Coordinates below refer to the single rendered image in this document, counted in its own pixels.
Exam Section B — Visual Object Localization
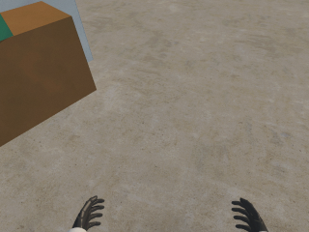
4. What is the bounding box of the right robot hand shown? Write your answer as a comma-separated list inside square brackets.
[231, 198, 268, 232]

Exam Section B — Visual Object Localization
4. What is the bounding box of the pedestal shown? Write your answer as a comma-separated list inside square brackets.
[0, 1, 97, 147]

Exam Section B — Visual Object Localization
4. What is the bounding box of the left robot hand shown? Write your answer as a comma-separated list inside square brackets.
[72, 196, 105, 231]

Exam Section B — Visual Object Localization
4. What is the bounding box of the carton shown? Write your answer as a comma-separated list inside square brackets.
[0, 14, 13, 42]

